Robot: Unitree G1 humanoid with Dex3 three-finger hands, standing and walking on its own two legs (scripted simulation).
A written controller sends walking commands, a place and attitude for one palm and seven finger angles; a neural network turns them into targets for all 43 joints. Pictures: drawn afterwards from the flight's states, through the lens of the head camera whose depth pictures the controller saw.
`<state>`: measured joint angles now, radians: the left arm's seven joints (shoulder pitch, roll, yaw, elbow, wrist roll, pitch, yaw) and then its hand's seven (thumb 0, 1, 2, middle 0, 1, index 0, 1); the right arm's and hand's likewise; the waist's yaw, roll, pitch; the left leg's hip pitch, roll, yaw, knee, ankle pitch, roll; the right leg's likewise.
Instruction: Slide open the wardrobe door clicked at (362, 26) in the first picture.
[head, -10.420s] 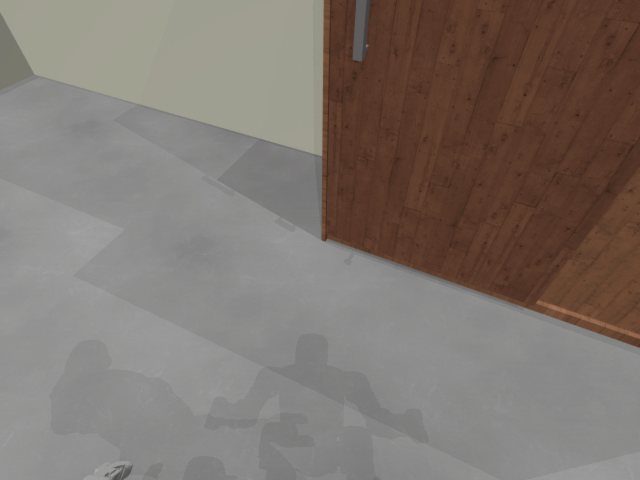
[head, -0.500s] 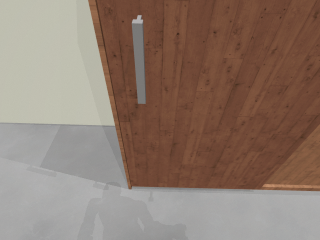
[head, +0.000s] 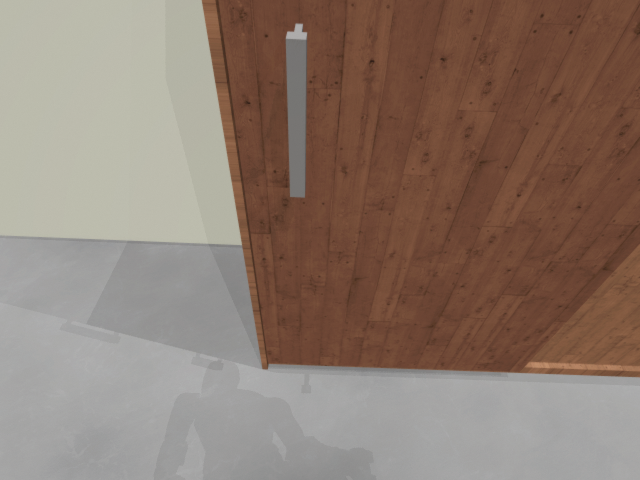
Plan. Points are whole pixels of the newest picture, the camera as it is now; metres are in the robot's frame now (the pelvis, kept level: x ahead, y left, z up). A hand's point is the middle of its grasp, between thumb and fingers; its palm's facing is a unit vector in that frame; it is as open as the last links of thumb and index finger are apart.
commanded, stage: come to a stop and stand still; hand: left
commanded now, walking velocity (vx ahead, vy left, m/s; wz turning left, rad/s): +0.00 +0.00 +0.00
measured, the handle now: (298, 118) +0.57 +0.08 +0.18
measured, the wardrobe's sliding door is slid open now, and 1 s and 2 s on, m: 0.00 0.00 0.00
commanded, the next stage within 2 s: look again from close up in 1.18 s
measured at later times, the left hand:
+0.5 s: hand out of the picture +0.03 +0.28 -0.18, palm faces -0.02 -0.95 -0.30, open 7.4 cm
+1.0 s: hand out of the picture -0.05 +0.16 -0.17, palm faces -0.07 -0.98 -0.17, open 7.3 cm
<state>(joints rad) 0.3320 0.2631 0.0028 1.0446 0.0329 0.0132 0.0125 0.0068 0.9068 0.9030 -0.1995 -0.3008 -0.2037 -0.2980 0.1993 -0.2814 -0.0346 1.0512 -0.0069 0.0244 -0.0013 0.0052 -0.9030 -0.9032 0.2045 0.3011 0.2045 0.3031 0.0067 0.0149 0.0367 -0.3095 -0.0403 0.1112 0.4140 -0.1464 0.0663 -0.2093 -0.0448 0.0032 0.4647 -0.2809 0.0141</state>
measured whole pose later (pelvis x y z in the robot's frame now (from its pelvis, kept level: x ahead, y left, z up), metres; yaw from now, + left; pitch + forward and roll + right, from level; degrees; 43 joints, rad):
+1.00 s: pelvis -0.04 +0.01 +0.00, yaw -5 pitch -1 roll +0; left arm 0.34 0.11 -0.02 1.10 0.01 -0.01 0.05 0.01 0.92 0.90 -0.20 -0.30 -0.20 -0.30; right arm 0.29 -0.11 0.01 1.16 0.00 0.01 -0.04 0.01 -0.91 -0.90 0.20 0.30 0.20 0.30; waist -0.02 0.00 0.05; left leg -0.23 0.00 0.06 0.43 -0.19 0.02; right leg -0.02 0.05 -0.02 0.36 -0.32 -0.05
